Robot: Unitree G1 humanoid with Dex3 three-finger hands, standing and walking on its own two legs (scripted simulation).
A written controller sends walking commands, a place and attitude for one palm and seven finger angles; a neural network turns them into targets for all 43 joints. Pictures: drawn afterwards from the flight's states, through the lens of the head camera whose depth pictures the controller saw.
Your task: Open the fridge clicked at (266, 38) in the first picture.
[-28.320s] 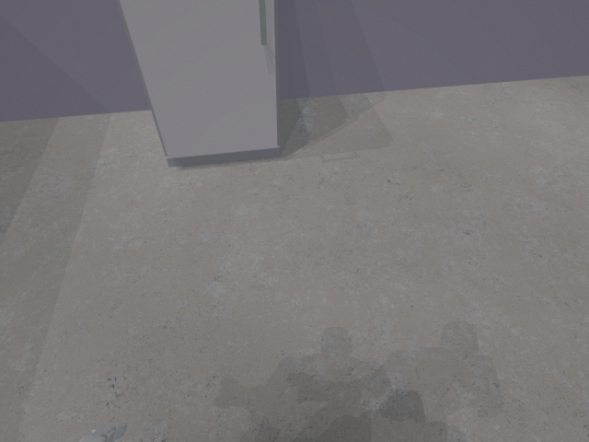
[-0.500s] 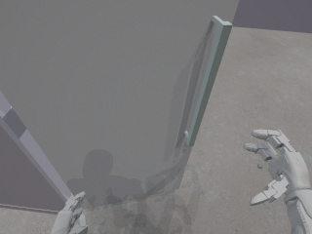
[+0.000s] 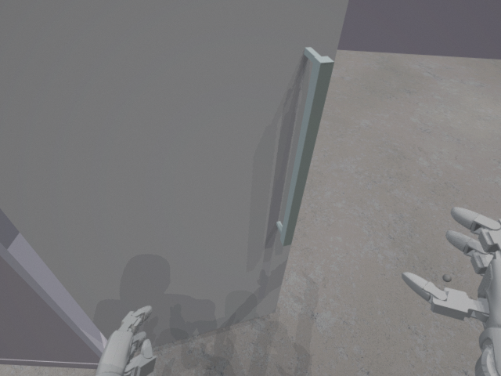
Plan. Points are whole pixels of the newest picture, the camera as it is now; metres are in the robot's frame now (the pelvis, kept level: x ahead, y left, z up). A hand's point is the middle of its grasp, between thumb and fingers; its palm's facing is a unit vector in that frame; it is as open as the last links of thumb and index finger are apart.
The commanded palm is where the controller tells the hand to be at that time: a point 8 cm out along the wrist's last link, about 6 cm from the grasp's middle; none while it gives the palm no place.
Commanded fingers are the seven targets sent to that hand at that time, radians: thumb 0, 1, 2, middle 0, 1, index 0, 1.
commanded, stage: draw the hand back to the body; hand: right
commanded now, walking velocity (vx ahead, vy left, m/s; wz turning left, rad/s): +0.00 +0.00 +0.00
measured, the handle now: (295, 167) +0.47 -0.10 +0.10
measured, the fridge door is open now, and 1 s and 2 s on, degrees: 72 72 72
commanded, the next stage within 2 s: step back with the hand held close in 0.66 s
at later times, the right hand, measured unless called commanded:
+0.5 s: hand (489, 286) +0.19 -0.28 +0.16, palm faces +0.48 +0.80 -0.35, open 7.5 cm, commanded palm +0.14 -0.31 +0.17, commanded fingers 0.00 -0.90 -0.90 0.20 0.30 0.20 0.30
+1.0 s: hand (471, 281) +0.19 -0.26 +0.16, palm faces +0.39 +0.82 -0.42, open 7.4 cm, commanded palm +0.13 -0.30 +0.17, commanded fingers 0.00 -0.90 -0.90 0.20 0.30 0.20 0.30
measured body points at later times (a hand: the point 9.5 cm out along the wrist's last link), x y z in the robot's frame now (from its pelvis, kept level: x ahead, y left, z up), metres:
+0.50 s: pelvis +0.00 +0.00 +0.00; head -0.03 +0.01 +0.45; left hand +0.19 +0.21 -0.08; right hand +0.15 -0.32 +0.18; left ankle +0.02 +0.13 -0.74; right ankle -0.02 -0.09 -0.74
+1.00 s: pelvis -0.02 +0.00 +0.00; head -0.02 +0.00 +0.45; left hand +0.16 +0.23 -0.08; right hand +0.17 -0.30 +0.18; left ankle +0.02 +0.13 -0.74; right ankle -0.02 -0.09 -0.74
